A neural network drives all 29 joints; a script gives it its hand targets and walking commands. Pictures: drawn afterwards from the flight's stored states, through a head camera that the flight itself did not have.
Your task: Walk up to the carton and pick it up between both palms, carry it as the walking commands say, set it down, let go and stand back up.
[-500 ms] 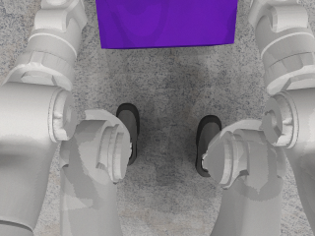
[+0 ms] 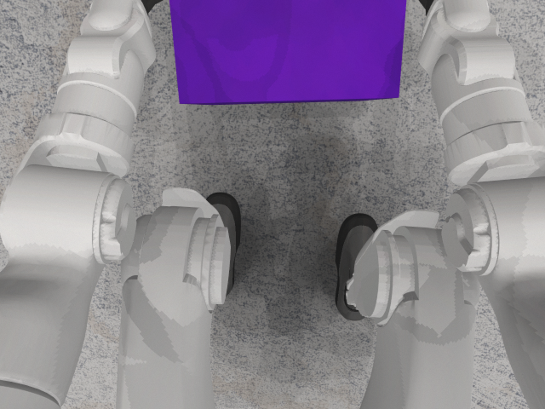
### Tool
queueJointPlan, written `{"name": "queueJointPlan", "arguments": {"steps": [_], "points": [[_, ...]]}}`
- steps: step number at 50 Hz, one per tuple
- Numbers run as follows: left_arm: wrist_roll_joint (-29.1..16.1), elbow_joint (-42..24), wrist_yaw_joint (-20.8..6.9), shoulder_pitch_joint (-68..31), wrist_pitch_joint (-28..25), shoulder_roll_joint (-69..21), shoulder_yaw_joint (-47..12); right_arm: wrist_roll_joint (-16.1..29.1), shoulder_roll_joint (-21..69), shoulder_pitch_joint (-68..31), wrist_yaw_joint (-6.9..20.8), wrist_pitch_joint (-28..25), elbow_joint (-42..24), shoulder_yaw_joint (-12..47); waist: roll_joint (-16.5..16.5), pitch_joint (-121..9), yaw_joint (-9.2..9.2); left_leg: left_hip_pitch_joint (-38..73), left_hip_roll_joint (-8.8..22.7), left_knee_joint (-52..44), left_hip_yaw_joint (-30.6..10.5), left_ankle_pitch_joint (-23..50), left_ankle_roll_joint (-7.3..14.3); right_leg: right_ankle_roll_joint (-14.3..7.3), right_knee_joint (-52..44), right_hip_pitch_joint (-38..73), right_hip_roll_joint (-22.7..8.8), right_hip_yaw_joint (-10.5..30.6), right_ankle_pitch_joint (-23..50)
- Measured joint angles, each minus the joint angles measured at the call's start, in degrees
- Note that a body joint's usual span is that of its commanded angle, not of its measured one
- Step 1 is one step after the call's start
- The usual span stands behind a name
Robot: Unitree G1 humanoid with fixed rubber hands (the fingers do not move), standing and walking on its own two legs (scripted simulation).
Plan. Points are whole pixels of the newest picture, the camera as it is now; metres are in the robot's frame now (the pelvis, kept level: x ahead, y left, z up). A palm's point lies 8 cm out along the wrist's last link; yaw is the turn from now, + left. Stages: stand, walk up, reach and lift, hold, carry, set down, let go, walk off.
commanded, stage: reach and lift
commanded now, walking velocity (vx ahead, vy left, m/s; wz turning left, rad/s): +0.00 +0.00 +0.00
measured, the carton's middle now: out of the picture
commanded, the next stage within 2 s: none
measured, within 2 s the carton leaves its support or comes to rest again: neither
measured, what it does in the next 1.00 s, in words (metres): rises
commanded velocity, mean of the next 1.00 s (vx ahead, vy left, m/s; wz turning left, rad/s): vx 0.00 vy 0.00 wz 0.00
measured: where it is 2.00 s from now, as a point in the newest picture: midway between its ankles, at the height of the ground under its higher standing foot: (285, 272)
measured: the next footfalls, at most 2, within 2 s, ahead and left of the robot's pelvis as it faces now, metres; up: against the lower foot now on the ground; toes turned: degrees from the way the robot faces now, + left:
none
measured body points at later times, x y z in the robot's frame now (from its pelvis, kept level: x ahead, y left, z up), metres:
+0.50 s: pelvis +0.00 +0.00 +0.03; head +0.35 +0.03 +0.31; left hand +0.54 +0.22 -0.11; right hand +0.57 -0.11 -0.11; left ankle +0.12 +0.14 -0.32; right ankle +0.10 -0.13 -0.32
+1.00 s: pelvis +0.00 +0.01 +0.07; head +0.32 +0.02 +0.39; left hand +0.52 +0.21 -0.04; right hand +0.55 -0.12 -0.04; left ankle +0.12 +0.14 -0.32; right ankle +0.11 -0.13 -0.32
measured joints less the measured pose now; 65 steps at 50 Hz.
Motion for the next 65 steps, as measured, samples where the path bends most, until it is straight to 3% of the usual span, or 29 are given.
{"name": "queueJointPlan", "arguments": {"steps": [7,19,29,36,42,50,56,65], "points": [[1.4,-2.1,0.9,0.4,1.6,-1.1,1.8,-0.4,0.1,0.2,-1.1,1.2,-0.9,-0.9,-0.3,-2.7,0.17,0.0,-0.9,-1.4,-0.3,1.1,-0.5,0.6,-1.5,-0.1,0.7,0.3,1.2],[10.0,-8.2,-0.3,2.9,6.4,-4.0,9.4,-7.5,2.5,1.8,0.7,5.0,-4.5,-8.6,-0.9,-9.5,-0.10,-1.2,-2.4,-5.6,-0.8,2.3,-0.8,0.8,-5.7,-0.9,0.9,0.6,2.1],[13.6,-14.1,6.6,6.6,8.4,-8.3,13.1,-10.9,5.8,6.2,0.7,7.0,-10.4,-11.3,-0.3,-15.1,-0.64,-2.4,-3.4,-8.2,-1.2,2.0,-0.7,1.5,-8.7,-1.6,1.1,0.7,1.5],[15.9,-17.5,6.4,9.5,9.0,-11.2,15.0,-11.8,7.9,9.2,-3.8,7.5,-13.4,-12.2,-0.1,-19.4,-0.48,-2.9,-3.7,-10.1,-1.0,2.0,-0.6,2.1,-10.7,-2.0,1.7,1.4,1.6],[18.0,-19.6,6.6,12.1,9.6,-13.0,16.9,-13.0,8.9,11.2,-2.0,7.8,-14.3,-13.6,-0.2,-23.0,-0.70,-2.2,-3.9,-12.4,-1.0,2.5,-0.7,2.2,-13.0,-1.5,2.1,1.9,2.2],[19.9,-20.9,3.8,14.1,11.0,-13.9,19.3,-14.8,9.9,13.1,1.0,9.3,-15.4,-15.6,-0.2,-25.7,-0.74,0.0,-4.2,-15.4,-1.4,3.2,-1.0,2.1,-15.9,0.5,2.5,2.0,3.2],[21.2,-21.7,3.1,15.2,12.1,-14.9,20.4,-16.1,11.0,14.2,0.0,10.3,-16.0,-16.6,-0.3,-27.1,-0.66,2.0,-4.4,-17.5,-1.6,3.5,-1.1,1.9,-18.0,2.4,2.7,2.1,3.5],[22.8,-23.0,4.9,17.9,12.7,-17.1,21.1,-17.4,13.0,17.1,-1.8,10.9,-17.3,-17.0,-0.2,-29.8,-0.82,4.8,-4.7,-20.5,-2.0,3.6,-1.2,1.8,-21.0,5.2,2.9,2.3,3.7]]}}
